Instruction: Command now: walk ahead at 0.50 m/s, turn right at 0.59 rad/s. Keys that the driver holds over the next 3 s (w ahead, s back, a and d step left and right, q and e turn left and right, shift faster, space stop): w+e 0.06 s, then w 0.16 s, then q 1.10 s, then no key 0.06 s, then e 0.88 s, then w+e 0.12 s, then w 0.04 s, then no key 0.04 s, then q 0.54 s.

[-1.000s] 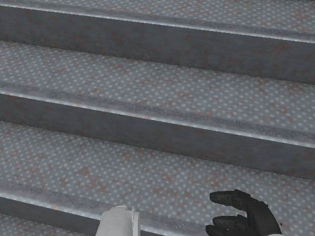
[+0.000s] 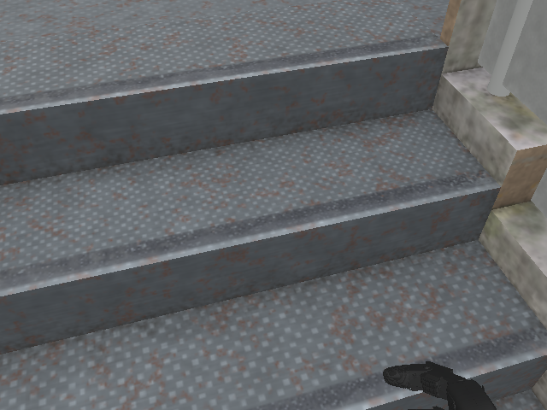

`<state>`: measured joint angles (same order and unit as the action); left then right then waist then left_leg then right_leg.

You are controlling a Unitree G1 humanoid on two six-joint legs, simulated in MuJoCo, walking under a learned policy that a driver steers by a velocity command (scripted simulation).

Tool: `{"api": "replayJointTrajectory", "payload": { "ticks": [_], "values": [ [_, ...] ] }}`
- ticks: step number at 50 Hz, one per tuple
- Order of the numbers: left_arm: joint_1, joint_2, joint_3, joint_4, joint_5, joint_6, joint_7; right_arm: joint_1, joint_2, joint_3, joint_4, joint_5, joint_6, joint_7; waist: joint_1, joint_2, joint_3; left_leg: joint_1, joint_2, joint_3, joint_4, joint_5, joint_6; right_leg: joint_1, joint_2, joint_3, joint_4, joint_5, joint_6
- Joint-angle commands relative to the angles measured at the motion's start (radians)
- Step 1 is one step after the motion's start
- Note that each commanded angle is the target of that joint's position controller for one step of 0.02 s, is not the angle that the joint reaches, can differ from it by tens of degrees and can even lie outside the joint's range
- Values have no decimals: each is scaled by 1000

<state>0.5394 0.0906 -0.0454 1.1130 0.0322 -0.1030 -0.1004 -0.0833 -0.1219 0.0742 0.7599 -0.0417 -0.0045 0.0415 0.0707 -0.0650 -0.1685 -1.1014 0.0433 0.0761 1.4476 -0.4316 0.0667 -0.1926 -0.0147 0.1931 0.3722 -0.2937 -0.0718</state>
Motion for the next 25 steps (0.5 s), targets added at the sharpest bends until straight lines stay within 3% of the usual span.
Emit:
{"api": "replayJointTrajectory", "payload": {
  "ticks": [1,2,3,4,5,6,7,8,9,10,11,12,14,15,16,17,18,19,20,21,22,24,25],
  "values": [
    [-96,305,80,-103,-11,-53,-10,61,-188,-66,-65,22,-25,-9,-148,-113,-80,509,-110,14,-320,50,44,-2,-164,56,111,1411,-185],
    [-20,175,65,-101,31,-53,-15,270,-198,-67,-4,14,-42,-30,-165,108,-311,936,43,-365,-446,262,208,-281,-59,51,441,1253,-126],
    [-60,53,34,-122,46,-32,-20,480,-281,-82,61,-18,-45,-52,-244,381,-347,1229,273,-952,-892,-54,346,-706,115,61,770,268,-68],
    [-185,102,64,-100,7,-16,-8,552,-290,-86,100,-38,-55,-56,-305,404,-106,1069,285,-1152,-1040,-539,268,-930,110,187,1258,283,-76],
    [-212,124,75,-93,-23,-14,13,480,-306,-97,138,-17,-78,-37,-226,347,107,852,275,-998,-1033,-573,231,-1003,73,128,1401,357,-82],
    [-204,118,74,-66,-20,-13,29,382,-229,-93,172,-10,-76,-22,-161,196,127,735,271,-809,-993,-358,236,-948,63,78,1458,369,-96],
    [-247,105,70,-86,1,-11,37,337,-106,-71,200,1,-66,-16,-118,66,96,708,261,-660,-961,-199,218,-934,59,59,1493,353,-123],
    [-274,81,61,-93,9,-1,38,300,-7,-50,223,0,-61,-17,-76,26,94,675,236,-561,-960,-101,179,-929,41,72,1471,378,-145],
    [-285,66,60,-96,-1,10,38,271,35,-39,225,-4,-58,-20,-57,53,96,677,212,-484,-992,-4,157,-947,31,76,1471,344,-156],
    [-304,53,54,-96,-12,19,36,242,49,-40,236,-14,-58,-27,-41,86,121,658,197,-425,-1033,66,146,-985,38,82,1509,302,-177],
    [-345,49,51,-114,-9,20,34,275,37,-43,262,-16,-63,-30,-28,51,103,681,170,-341,-1031,109,137,-1025,31,54,1480,326,-179],
    [-369,69,52,-128,-17,14,34,295,34,-46,277,-38,-66,-21,-23,33,85,676,137,-264,-1035,182,110,-1024,27,41,1415,386,-174],
    [-477,115,56,-165,-23,19,21,319,-21,-63,269,-55,-56,5,-53,70,78,705,98,-124,-1099,296,126,-1032,14,-56,1302,369,-133],
    [-461,116,59,-152,-6,28,12,281,-8,-53,244,-50,-64,15,-26,88,60,663,87,-100,-1099,455,140,-964,-16,-92,1304,378,-102],
    [-435,82,49,-255,11,48,58,416,-45,-67,290,75,-117,-58,42,10,206,550,137,-93,-1159,486,97,-723,-31,-193,1102,357,-3],
    [-401,83,49,-213,-9,54,77,514,-47,-60,337,76,-143,-85,16,20,202,569,120,-88,-1161,587,99,-667,-25,-250,1071,345,28],
    [-450,79,42,-178,4,57,15,319,-30,-35,244,-18,-111,-13,1,162,-31,642,48,-12,-1080,744,82,-671,-59,-226,1135,424,24],
    [-438,114,57,-188,17,62,-1,280,-74,-50,203,-14,-106,6,16,179,-11,694,41,4,-1063,857,103,-645,-43,-237,1088,399,40],
    [-482,138,60,-209,38,65,-1,263,-100,-58,171,-14,-106,7,-7,120,-14,683,45,5,-1065,862,109,-547,-44,-251,934,387,53],
    [-549,148,67,-267,36,61,24,307,-154,-79,169,4,-103,-1,-25,144,2,724,76,-33,-1076,962,128,-482,-32,-252,817,329,65],
    [-590,143,70,-311,29,65,48,333,-171,-93,185,2,-100,-15,-21,138,24,808,130,-78,-1060,981,153,-474,-51,-225,652,283,56],
    [-594,151,94,-349,21,82,88,384,-180,-122,199,18,-107,-13,-16,181,63,990,176,-150,-996,1098,165,-475,-19,-228,412,178,42],
    [-630,150,95,-369,21,87,98,442,-174,-137,213,21,-100,-10,-53,166,41,1111,177,-174,-954,1220,175,-475,20,-279,303,149,40]
  ]
}}
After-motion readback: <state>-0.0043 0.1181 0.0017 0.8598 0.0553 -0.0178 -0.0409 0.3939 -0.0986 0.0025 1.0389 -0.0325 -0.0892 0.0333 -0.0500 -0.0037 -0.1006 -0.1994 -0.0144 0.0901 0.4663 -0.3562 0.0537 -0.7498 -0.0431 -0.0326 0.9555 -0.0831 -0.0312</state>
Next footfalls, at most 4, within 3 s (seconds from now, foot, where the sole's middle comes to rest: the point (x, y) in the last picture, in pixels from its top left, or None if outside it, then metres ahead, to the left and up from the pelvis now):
0.02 left None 0.17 0.13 -0.62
0.54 right None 0.33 -0.09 -0.62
1.02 left None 0.27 0.27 -0.45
1.36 right None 0.26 0.06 -0.62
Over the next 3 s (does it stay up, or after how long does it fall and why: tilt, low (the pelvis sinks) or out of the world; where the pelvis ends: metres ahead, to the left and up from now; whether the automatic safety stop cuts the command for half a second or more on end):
stays up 0.45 0.05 0.32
